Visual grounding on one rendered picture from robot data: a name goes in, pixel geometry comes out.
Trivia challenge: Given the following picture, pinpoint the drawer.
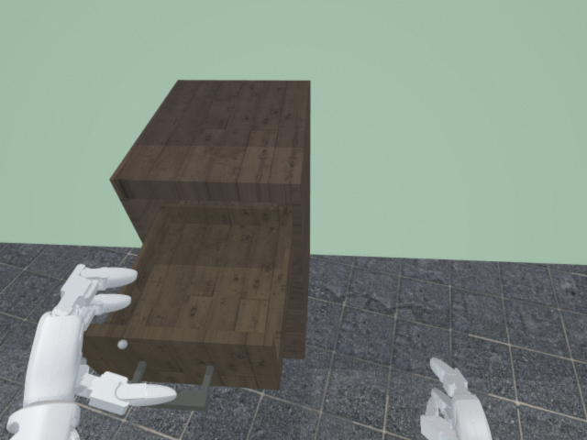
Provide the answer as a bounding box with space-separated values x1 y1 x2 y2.
82 203 294 391

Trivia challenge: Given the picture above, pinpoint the handle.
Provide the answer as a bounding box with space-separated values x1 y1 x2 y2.
129 361 214 412

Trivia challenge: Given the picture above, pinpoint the left robot forearm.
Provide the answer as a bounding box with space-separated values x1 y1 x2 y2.
6 401 81 440

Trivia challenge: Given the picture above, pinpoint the robot right hand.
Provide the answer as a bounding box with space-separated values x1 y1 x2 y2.
420 357 492 440

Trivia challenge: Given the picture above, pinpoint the robot left hand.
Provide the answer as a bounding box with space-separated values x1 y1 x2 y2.
23 264 177 415

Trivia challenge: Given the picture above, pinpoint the cabinet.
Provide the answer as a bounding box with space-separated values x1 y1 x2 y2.
109 80 311 359

